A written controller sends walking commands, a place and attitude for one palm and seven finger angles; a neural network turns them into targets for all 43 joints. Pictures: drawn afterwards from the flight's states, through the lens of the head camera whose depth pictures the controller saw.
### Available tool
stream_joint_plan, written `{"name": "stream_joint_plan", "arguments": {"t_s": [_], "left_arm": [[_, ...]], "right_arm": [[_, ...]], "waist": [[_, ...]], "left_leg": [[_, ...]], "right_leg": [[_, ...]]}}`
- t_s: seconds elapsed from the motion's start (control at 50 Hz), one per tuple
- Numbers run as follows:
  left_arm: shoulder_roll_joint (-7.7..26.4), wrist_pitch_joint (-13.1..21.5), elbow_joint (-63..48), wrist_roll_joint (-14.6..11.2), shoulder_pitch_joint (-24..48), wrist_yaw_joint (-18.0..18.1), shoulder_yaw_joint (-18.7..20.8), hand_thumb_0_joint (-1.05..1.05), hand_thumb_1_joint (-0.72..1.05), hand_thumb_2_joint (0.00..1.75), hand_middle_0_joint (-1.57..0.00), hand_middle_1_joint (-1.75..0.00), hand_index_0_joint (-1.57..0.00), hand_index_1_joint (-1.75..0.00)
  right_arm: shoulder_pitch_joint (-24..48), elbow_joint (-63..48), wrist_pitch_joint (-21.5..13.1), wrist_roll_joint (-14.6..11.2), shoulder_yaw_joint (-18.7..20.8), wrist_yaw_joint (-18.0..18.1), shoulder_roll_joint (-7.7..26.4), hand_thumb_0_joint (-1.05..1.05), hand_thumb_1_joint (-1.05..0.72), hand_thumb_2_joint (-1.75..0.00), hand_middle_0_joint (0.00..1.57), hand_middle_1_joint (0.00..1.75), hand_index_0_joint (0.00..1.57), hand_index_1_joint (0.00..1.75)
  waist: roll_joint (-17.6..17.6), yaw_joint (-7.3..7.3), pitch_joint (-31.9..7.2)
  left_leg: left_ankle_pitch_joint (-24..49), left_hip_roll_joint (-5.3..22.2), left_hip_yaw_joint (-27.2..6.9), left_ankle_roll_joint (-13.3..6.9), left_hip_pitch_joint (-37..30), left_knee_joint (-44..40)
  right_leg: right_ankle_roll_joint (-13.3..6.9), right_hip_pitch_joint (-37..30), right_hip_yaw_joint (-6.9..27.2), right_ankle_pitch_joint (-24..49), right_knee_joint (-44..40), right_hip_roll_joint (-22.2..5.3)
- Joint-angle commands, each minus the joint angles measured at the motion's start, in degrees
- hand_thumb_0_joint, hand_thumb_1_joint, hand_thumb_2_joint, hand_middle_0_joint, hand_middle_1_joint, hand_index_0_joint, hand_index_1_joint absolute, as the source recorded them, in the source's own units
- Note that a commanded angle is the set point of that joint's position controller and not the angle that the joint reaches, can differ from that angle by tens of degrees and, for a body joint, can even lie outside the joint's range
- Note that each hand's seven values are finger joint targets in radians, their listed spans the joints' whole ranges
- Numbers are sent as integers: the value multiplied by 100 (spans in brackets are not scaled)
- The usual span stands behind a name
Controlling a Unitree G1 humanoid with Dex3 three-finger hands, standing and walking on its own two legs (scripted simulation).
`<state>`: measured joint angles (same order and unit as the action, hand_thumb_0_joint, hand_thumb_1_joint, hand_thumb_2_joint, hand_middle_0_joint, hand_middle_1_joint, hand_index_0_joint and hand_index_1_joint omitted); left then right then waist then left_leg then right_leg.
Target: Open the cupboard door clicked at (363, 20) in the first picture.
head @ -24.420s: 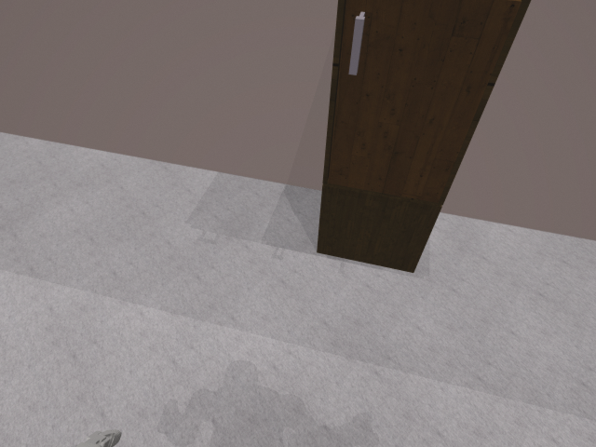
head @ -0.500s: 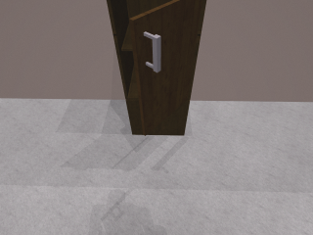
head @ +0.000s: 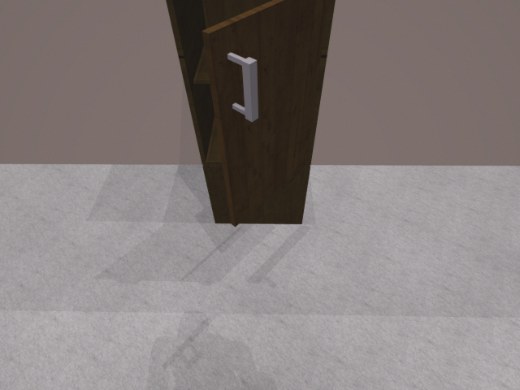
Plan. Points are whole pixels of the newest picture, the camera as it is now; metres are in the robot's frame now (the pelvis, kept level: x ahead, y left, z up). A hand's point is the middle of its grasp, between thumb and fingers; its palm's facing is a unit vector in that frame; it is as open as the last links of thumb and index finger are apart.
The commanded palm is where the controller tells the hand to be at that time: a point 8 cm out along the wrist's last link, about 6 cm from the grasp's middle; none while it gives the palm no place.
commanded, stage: walk to a spot facing it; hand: left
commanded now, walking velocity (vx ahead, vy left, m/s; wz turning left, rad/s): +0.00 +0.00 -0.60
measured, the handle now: (243, 87) +0.64 +0.07 +0.13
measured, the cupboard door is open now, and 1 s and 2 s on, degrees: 49 49 49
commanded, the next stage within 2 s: none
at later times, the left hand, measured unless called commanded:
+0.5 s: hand out of the picture +0.10 +0.22 -0.17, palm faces -0.16 -0.96 -0.22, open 7.4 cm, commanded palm none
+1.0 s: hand out of the picture +0.15 +0.14 -0.19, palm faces -0.50 -0.84 -0.21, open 7.4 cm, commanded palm none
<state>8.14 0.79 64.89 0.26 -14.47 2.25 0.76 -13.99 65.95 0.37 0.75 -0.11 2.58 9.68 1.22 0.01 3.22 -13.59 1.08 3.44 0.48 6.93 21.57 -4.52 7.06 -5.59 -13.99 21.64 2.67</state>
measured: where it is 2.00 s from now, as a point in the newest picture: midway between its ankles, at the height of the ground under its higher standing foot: outside the picture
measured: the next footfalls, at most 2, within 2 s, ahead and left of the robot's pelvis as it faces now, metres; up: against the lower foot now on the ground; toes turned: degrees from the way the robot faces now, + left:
right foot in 0.66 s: -0.02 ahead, -0.13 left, +0.00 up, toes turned -26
left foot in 1.02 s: +0.10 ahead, +0.09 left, +0.00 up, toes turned -33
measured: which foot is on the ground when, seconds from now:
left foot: down 0.00-0.66, up 0.68-1.00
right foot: down 0.00-0.30, up 0.32-0.64, down 0.66-1.00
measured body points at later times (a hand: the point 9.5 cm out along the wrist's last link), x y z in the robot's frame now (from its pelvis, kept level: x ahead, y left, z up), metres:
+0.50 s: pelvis -0.02 +0.03 +0.00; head +0.04 +0.03 +0.44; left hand +0.11 +0.27 -0.16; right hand -0.03 -0.22 -0.15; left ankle -0.02 +0.13 -0.74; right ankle -0.07 -0.10 -0.67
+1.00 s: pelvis -0.01 +0.01 -0.01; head +0.05 -0.02 +0.43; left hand +0.18 +0.18 -0.17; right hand -0.03 -0.29 -0.14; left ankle +0.06 +0.11 -0.74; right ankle -0.06 -0.12 -0.74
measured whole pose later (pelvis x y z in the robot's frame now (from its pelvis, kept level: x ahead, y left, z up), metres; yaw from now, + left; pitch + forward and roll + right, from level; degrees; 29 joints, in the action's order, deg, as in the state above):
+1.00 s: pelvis -0.01 +0.01 -0.01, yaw -34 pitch +1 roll +0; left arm 12.0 -3.1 52.8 1.5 -10.7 0.2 4.2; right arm -4.4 48.9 1.5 -0.3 2.8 1.7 12.9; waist -1.9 1.2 6.8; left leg -20.9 1.8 1.1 3.2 19.4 37.9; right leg 0.6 19.4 7.7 -15.0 33.2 3.2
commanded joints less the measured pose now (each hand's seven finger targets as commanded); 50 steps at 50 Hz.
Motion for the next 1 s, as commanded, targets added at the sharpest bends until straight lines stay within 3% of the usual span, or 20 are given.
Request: {"name": "stream_joint_plan", "arguments": {"t_s": [0.0, 0.08, 0.18, 0.24, 0.26, 0.28, 0.3, 0.36, 0.44, 0.54, 0.6, 0.62, 0.64, 0.66, 0.7, 0.8, 0.86, 0.94, 0.96, 0.98], "left_arm": [[804, -37, -199, 30, -326, 20, 241, 0, 90, 90, -20, -30, -20, -30], [1044, -138, -388, 69, -225, -11, 422, 0, 90, 90, -20, -30, -20, -30], [1154, -169, -572, 117, -147, 0, 585, 0, 90, 90, -20, -30, -20, -30], [1115, -185, -786, 74, 271, -37, 592, 0, 90, 90, -20, -30, -20, -30], [875, -197, -913, 45, 294, -77, 556, 0, 90, 90, -20, -30, -20, -30], [705, -218, -1071, 9, 359, -136, 509, 0, 90, 90, -20, -30, -20, -30], [848, -255, -1133, 64, 510, -166, 527, 0, 90, 90, -20, -30, -20, -30], [865, -360, -1106, 115, 506, -307, 620, 0, 90, 90, -20, -30, -20, -30], [687, -374, -1290, 89, 633, -389, 550, 0, 90, 90, -20, -30, -20, -30], [734, -295, -1500, 96, 861, -428, 480, 0, 90, 90, -20, -30, -20, -30], [927, -218, -1414, 99, 374, -415, 529, 0, 90, 90, -20, -30, -20, -30], [1336, -152, -1278, 128, -103, -368, 610, 0, 90, 90, -20, -30, -20, -30], [2062, -88, -1209, 178, -492, -246, 780, 0, 90, 90, -20, -30, -20, -30], [2181, -98, -1144, 80, -701, -155, 795, 0, 90, 90, -20, -30, -20, -30], [1783, -165, -1360, 112, -61, -64, 710, 0, 90, 90, -20, -30, -20, -30], [1624, -140, -1589, 150, 302, -52, 640, 0, 90, 90, -20, -30, -20, -30], [1667, -166, -1551, 170, 250, -91, 658, 0, 90, 90, -20, -30, -20, -30], [1566, -237, -1681, 107, 625, -147, 649, 0, 90, 90, -20, -30, -20, -30], [1406, -249, -1720, 84, 736, -161, 606, 0, 90, 90, -20, -30, -20, -30], [1038, -273, -1843, 12, 660, -207, 539, 0, 90, 90, -20, -30, -20, -30]], "right_arm": [[-444, -197, 71, 21, 161, 51, 457, 0, -90, -90, 20, 30, 20, 30], [-298, -464, 157, -4, 291, 59, 485, 0, -90, -90, 20, 30, 20, 30], [-14, -827, 143, -37, 368, 53, 508, 0, -90, -90, 20, 30, 20, 30], [-419, -802, 65, -45, 366, 79, 519, 0, -90, -90, 20, 30, 20, 30], [-552, -791, 20, 6, 403, 107, 729, 0, -90, -90, 20, 30, 20, 30], [-722, -842, -2, 82, 449, 141, 1117, 0, -90, -90, 20, 30, 20, 30], [-681, -894, 14, 125, 431, 157, 1166, 0, -90, -90, 20, 30, 20, 30], [-7, -1292, -44, 123, 361, 165, 1002, 0, -90, -90, 20, 30, 20, 30], [-120, -1331, -56, 147, 392, 112, 1100, 0, -90, -90, 20, 30, 20, 30], [-185, -1396, -11, 153, 514, -3, 1312, 0, -90, -90, 20, 30, 20, 30], [39, -1527, 33, 97, 579, -60, 1406, 0, -90, -90, 20, 30, 20, 30], [166, -1634, 48, 24, 566, -95, 1250, 0, -90, -90, 20, 30, 20, 30], [494, -2008, 59, -36, 450, -137, 743, 0, -90, -90, 20, 30, 20, 30], [664, -2127, 147, -27, 447, -105, 896, 0, -90, -90, 20, 30, 20, 30], [762, -2016, 181, -40, 441, -102, 808, 0, -90, -90, 20, 30, 20, 30], [677, -1907, 167, -49, 421, -132, 706, 0, -90, -90, 20, 30, 20, 30], [750, -1966, 138, -68, 427, -118, 658, 0, -90, -90, 20, 30, 20, 30], [177, -1832, 53, -89, 437, -45, 754, 0, -90, -90, 20, 30, 20, 30], [-98, -1768, 6, -76, 474, -20, 906, 0, -90, -90, 20, 30, 20, 30], [-249, -1762, -72, 12, 553, 19, 1451, 0, -90, -90, 20, 30, 20, 30]], "waist": [[-250, -70, 56], [-616, -65, -28], [-721, 30, -108], [-246, -270, -324], [641, -290, -402], [1730, -300, -367], [1399, -297, -235], [333, 78, 198], [663, 6, -11], [1044, -152, -312], [849, 136, -590], [-46, 403, -834], [-2116, 611, -857], [-1896, 702, -988], [-1536, 374, -473], [-752, 123, -727], [-816, 151, -663], [-943, -198, -653], [-624, -341, -761], [867, -380, -803]], "left_leg": [[574, 540, -98, -82, 260, 204], [-247, 395, 165, 16, 562, 979], [-1308, 356, -111, 61, 1277, 1836], [-259, 545, -246, 14, 213, 363], [530, 1154, -814, -208, -490, -144], [1871, 2233, -1847, -758, -771, -540], [2185, 2640, -1864, -1175, -428, -546], [1662, 2183, -1016, -1041, 254, -570], [2372, 1767, -41, -779, -243, -260], [2456, 1894, 363, -660, -343, 196], [2239, 1751, 685, -296, 6, 1118], [1416, 1461, 904, -1, 704, 2163], [-2029, 500, 1033, 321, 2459, 3703], [-2565, 439, 59, 336, 2620, 4486], [-1956, 609, -316, 309, 2832, 4786], [-1386, 313, -186, 410, 2070, 3678], [-1309, 148, -178, 378, 1789, 2935], [-415, -12, -174, 276, 540, 1137], [-27, 227, -315, 220, -257, 381], [-21, 1520, -1730, -212, -844, -416]], "right_leg": [[107, 136, 1204, 2095, -215, -1079], [-255, 302, 1825, 1873, -362, -1387], [-823, 32, 2466, 2549, -263, -1641], [-439, 685, 2226, 2584, 383, -1276], [-42, 1442, 1643, 1683, 992, -564], [327, 2189, 764, -827, 2150, 48], [393, 2266, 801, -1985, 3450, 9], [538, 2462, 851, -1364, 4475, -346], [697, 2466, 476, -1095, 3946, -441], [620, 1675, 32, -1069, 2244, -401], [493, 574, -116, 101, 906, -281], [283, -390, 540, 1392, 252, -758], [-443, -1199, 2939, 3693, -25, -2300], [-940, -1020, 3117, 4367, 81, -2631], [-911, -296, 2792, 2576, 11, -2023], [-689, 27, 2320, 2864, 218, -1550], [-689, 188, 2585, 2563, 194, -1472], [-283, 970, 2601, 2040, 512, -1103], [-5, 1556, 2384, 1413, 819, -828], [352, 2506, 1687, -220, 1704, -98]]}}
